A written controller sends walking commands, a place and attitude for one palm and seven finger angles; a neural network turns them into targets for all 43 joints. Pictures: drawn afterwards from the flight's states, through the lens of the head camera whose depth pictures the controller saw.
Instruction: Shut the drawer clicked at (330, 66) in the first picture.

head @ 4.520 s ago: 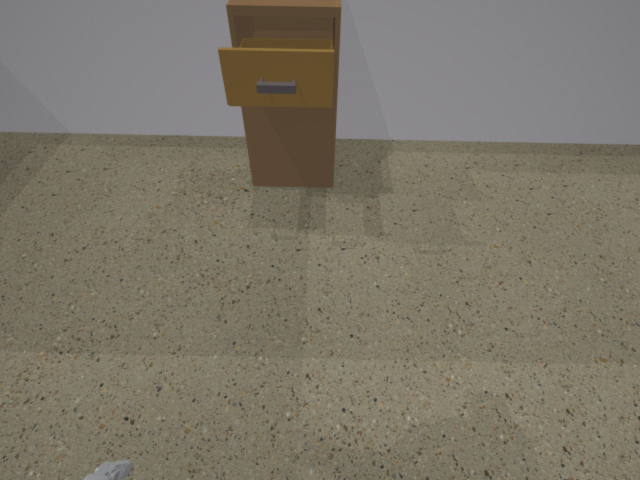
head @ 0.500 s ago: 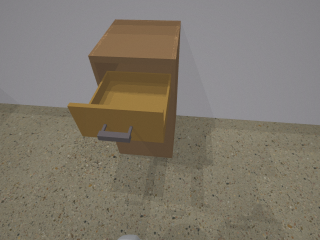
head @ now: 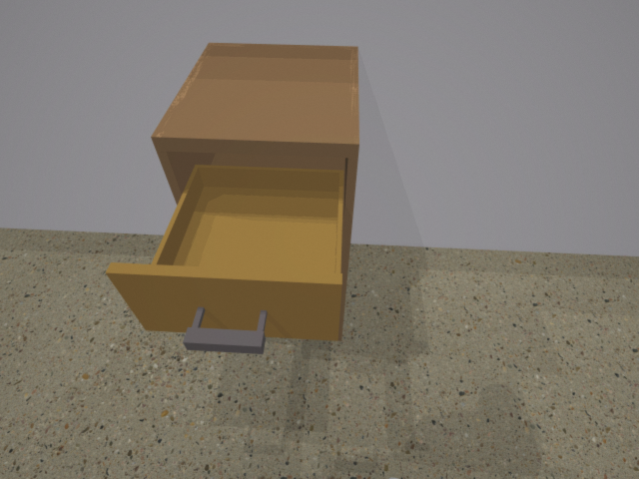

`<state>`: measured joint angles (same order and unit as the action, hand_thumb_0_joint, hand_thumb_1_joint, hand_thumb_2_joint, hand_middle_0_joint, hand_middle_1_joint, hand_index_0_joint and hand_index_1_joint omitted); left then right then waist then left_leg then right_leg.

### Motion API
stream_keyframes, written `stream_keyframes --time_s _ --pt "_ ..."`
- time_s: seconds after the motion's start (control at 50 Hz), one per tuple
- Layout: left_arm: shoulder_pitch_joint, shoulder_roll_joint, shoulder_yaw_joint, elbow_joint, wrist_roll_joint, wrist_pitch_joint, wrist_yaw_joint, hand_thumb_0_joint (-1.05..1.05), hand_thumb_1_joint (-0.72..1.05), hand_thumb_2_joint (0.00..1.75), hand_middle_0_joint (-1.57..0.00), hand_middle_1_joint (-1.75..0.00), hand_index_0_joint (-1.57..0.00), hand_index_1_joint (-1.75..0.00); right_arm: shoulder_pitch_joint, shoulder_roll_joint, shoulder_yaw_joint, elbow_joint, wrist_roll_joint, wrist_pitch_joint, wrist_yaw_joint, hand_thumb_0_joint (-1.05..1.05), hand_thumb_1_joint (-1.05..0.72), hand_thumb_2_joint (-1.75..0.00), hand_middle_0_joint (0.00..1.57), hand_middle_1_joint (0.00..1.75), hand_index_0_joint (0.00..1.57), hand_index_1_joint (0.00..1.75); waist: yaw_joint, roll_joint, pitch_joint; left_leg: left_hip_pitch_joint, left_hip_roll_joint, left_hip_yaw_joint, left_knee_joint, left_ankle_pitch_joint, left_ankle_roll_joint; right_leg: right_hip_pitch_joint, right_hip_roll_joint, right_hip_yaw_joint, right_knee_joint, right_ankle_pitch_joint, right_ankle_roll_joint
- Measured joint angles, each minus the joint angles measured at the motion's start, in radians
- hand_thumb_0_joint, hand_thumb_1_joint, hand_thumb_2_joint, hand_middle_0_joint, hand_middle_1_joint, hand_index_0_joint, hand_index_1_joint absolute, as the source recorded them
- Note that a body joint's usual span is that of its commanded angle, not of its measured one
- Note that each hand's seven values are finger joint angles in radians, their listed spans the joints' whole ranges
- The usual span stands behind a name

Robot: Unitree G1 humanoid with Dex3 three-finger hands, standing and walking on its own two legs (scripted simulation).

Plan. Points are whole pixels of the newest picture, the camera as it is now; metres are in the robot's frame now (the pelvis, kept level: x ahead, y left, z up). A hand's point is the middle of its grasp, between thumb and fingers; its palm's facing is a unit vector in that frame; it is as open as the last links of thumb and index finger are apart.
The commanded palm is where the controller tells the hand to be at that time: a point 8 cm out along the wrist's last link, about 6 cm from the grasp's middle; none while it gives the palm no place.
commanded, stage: come to a stop and stand still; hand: left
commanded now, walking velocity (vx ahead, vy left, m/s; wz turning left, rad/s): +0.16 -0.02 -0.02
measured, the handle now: (228, 327) +0.35 +0.17 -0.08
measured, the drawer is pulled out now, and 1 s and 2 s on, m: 0.30 0.30 0.30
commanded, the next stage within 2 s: look again from close up in 1.96 s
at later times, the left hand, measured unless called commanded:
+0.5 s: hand out of the picture +0.11 +0.20 -0.18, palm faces +0.04 -0.98 -0.21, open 7.3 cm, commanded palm none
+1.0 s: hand out of the picture +0.02 +0.14 -0.17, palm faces +0.00 -0.98 -0.21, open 7.4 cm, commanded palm none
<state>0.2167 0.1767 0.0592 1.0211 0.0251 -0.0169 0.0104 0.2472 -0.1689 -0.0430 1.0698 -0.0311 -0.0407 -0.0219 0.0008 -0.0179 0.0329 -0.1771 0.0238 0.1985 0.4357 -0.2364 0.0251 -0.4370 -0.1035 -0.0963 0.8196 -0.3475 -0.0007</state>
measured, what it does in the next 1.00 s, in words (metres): steps on the spot: right foot, then left foot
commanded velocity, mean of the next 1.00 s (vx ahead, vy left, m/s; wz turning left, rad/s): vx -0.08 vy -0.01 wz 0.00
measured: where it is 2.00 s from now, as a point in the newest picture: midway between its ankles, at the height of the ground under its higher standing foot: outside the picture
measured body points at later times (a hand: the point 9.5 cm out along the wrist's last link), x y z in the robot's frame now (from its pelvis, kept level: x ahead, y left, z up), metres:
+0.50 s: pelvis +0.06 +0.01 +0.00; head +0.09 +0.02 +0.44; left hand +0.11 +0.25 -0.17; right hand +0.08 -0.22 -0.16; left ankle +0.07 +0.12 -0.74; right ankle +0.06 -0.10 -0.73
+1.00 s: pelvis +0.01 -0.03 +0.00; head +0.01 -0.05 +0.45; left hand +0.02 +0.19 -0.15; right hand +0.01 -0.26 -0.17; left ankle +0.07 +0.12 -0.74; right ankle -0.03 -0.11 -0.74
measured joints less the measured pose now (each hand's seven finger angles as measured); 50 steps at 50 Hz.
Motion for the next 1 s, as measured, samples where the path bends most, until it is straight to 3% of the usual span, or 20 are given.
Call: stream_keyframes --time_s 0.06,0.1,0.16,0.22,0.36,0.4,0.48,0.54,0.6,0.68,0.74,0.78,0.84,1.0 --pt "-0.022 -0.005 -0.005 -0.023 0.003 -0.009 -0.003 0.01 0.91 0.90 -0.19 -0.29 -0.20 -0.30 0.034 -0.001 -0.001 0.021 -0.002 0.016 0.005 0.00 -0.92 -0.90 0.20 0.30 0.20 0.30 -0.010 0.019 -0.009 0.012 0.008 0.001 0.046 -0.051 -0.017 0.067 0.015 -0.005 -0.153 0.064 0.001" --pt "-0.023 -0.012 -0.010 -0.024 0.008 -0.022 0.000 0.00 0.91 0.90 -0.19 -0.29 -0.20 -0.30 0.053 -0.002 0.001 0.036 0.003 0.028 0.008 0.00 -0.92 -0.90 0.20 0.30 0.20 0.30 -0.008 0.037 -0.015 -0.003 0.024 -0.008 0.128 -0.119 -0.025 0.104 0.035 -0.007 -0.206 0.082 -0.016" --pt "-0.021 -0.036 -0.030 -0.009 0.001 -0.029 0.006 0.00 0.91 0.90 -0.19 -0.29 -0.20 -0.30 0.050 -0.003 0.007 0.050 0.008 0.049 0.004 0.01 -0.91 -0.90 0.20 0.30 0.20 0.30 -0.018 0.070 -0.008 -0.066 0.030 -0.075 0.278 -0.247 -0.030 0.136 0.063 -0.028 -0.224 0.071 -0.046" --pt "-0.024 -0.038 -0.028 0.008 -0.007 -0.025 0.027 0.00 0.93 0.90 -0.20 -0.29 -0.20 -0.30 0.031 0.013 0.015 0.049 0.019 0.053 -0.004 0.01 -0.91 -0.90 0.20 0.30 0.20 0.30 -0.019 0.059 0.007 -0.107 0.023 -0.114 0.323 -0.253 -0.041 0.175 0.075 -0.026 -0.292 0.098 -0.053" --pt "-0.047 -0.024 -0.026 0.025 -0.007 0.020 0.030 0.00 0.93 0.90 -0.20 -0.29 -0.20 -0.30 -0.012 0.018 0.009 0.027 0.023 0.076 -0.013 0.01 -0.91 -0.90 0.20 0.30 0.20 0.30 -0.011 0.044 0.045 -0.108 0.021 -0.136 0.207 -0.141 -0.063 0.198 0.075 -0.028 -0.313 0.100 -0.036" --pt "-0.046 -0.022 -0.022 0.026 -0.008 0.030 0.030 0.00 0.92 0.90 -0.20 -0.29 -0.20 -0.30 -0.020 0.011 0.006 0.020 0.022 0.076 -0.012 0.01 -0.91 -0.90 0.20 0.30 0.20 0.30 -0.008 0.042 0.054 -0.080 0.023 -0.131 0.131 -0.059 -0.061 0.189 0.074 -0.029 -0.287 0.087 -0.025" --pt "-0.042 0.002 -0.012 0.031 -0.014 0.053 0.033 0.00 0.91 0.90 -0.20 -0.29 -0.20 -0.30 -0.031 0.025 0.010 0.011 0.014 0.065 -0.013 0.01 -0.91 -0.90 0.20 0.30 0.20 0.30 0.010 -0.017 0.063 -0.061 -0.006 -0.098 0.101 -0.029 -0.004 0.169 0.048 0.006 -0.226 0.037 -0.003" --pt "-0.037 0.012 -0.012 0.040 -0.013 0.066 0.032 0.01 0.91 0.90 -0.20 -0.29 -0.20 -0.30 -0.037 0.032 0.017 0.007 0.011 0.057 -0.026 0.01 -0.91 -0.90 0.20 0.30 0.20 0.30 0.013 -0.029 0.052 -0.056 -0.013 -0.091 0.059 -0.008 0.008 0.139 0.063 0.055 -0.087 -0.091 0.003" --pt "-0.029 0.010 -0.014 0.047 -0.011 0.066 0.029 0.01 0.91 0.90 -0.20 -0.29 -0.20 -0.30 -0.054 0.025 0.017 0.007 0.009 0.057 -0.030 0.01 -0.92 -0.90 0.20 0.30 0.20 0.30 0.013 -0.019 0.043 -0.061 -0.014 -0.092 0.024 0.022 0.012 0.142 0.072 0.077 -0.029 -0.120 0.010" --pt "-0.015 0.005 -0.021 0.052 -0.010 0.067 0.025 0.01 0.91 0.90 -0.20 -0.29 -0.20 -0.30 -0.082 0.013 0.011 -0.002 0.008 0.057 -0.025 0.01 -0.92 -0.90 0.20 0.30 0.20 0.30 0.007 0.000 0.039 -0.080 -0.008 -0.087 0.003 0.050 0.006 0.185 0.070 0.075 -0.097 -0.118 0.018" --pt "-0.005 0.005 -0.025 0.053 -0.009 0.062 0.026 0.01 0.91 0.90 -0.20 -0.29 -0.20 -0.30 -0.091 0.009 0.007 -0.009 0.012 0.056 -0.019 0.01 -0.92 -0.90 0.20 0.30 0.20 0.30 0.003 0.008 0.037 -0.103 -0.004 -0.085 0.015 0.062 -0.007 0.243 0.068 0.068 -0.239 -0.031 0.017" --pt "0.001 -0.002 -0.028 0.060 -0.006 0.053 0.029 0.01 0.91 0.90 -0.20 -0.29 -0.20 -0.30 -0.092 0.001 0.003 -0.005 0.018 0.059 -0.016 0.01 -0.91 -0.90 0.20 0.30 0.20 0.30 0.001 0.028 0.037 -0.119 0.010 -0.090 0.044 0.057 -0.021 0.278 0.081 0.060 -0.318 0.015 -0.007" --pt "0.027 -0.019 -0.042 0.075 -0.007 0.043 0.028 0.01 0.91 0.90 -0.20 -0.29 -0.20 -0.30 -0.073 -0.010 0.002 0.008 0.020 0.071 -0.011 0.01 -0.91 -0.90 0.20 0.30 0.20 0.30 -0.012 0.060 0.021 -0.105 0.025 -0.112 0.030 0.060 -0.038 0.297 0.102 0.045 -0.336 0.019 -0.026" --pt "0.072 -0.045 -0.061 0.107 -0.016 0.031 0.026 0.01 0.90 0.90 -0.20 -0.29 -0.20 -0.30 0.008 -0.001 0.025 0.074 0.016 0.076 -0.004 0.01 -0.91 -0.90 0.20 0.30 0.20 0.30 -0.019 0.046 -0.017 -0.052 0.045 -0.132 -0.021 0.100 -0.063 0.349 0.129 0.030 -0.377 0.035 -0.049"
